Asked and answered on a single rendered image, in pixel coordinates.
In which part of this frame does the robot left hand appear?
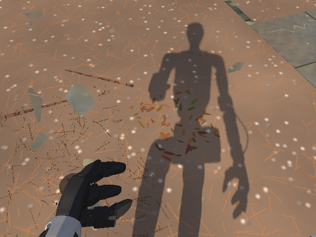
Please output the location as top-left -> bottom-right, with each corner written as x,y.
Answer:
55,159 -> 132,229

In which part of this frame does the robot left forearm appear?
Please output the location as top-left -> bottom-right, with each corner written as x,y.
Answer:
39,215 -> 82,237

